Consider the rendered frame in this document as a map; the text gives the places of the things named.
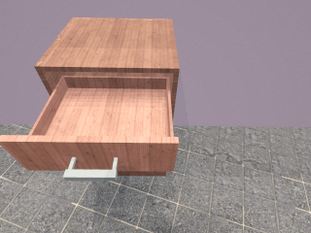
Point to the drawer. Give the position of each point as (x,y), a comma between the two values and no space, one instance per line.
(97,119)

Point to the cabinet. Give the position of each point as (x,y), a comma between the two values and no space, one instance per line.
(113,47)

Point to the handle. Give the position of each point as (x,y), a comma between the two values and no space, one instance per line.
(90,175)

